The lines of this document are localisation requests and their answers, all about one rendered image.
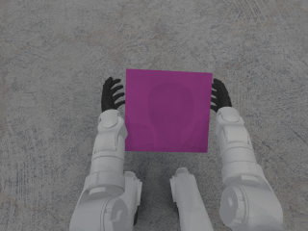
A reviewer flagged right robot upper arm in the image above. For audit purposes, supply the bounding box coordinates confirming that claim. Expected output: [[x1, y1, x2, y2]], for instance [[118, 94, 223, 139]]
[[218, 184, 290, 231]]

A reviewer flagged carton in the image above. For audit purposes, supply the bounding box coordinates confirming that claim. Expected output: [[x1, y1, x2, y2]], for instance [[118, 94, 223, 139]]
[[124, 68, 213, 153]]

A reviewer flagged left robot upper arm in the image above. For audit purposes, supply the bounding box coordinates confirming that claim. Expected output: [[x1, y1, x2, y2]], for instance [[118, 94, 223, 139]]
[[69, 196, 131, 231]]

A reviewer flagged robot right thigh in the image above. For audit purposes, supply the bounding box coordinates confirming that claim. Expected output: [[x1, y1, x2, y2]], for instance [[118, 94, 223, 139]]
[[169, 172, 214, 231]]

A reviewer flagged right robot hand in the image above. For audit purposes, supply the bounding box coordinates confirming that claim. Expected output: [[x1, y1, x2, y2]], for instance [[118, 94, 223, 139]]
[[210, 78, 232, 113]]

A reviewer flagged robot left foot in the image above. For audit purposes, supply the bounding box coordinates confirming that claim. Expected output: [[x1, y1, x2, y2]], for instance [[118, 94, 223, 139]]
[[133, 205, 139, 226]]

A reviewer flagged left robot hand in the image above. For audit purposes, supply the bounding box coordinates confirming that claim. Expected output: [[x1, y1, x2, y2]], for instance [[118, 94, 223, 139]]
[[101, 76, 125, 113]]

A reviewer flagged robot right forearm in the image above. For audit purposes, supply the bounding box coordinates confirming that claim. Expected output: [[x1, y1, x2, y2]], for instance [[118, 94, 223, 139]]
[[215, 106, 283, 225]]

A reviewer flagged robot left forearm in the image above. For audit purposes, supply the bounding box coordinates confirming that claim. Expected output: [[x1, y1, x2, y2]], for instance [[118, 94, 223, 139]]
[[69, 109, 128, 231]]

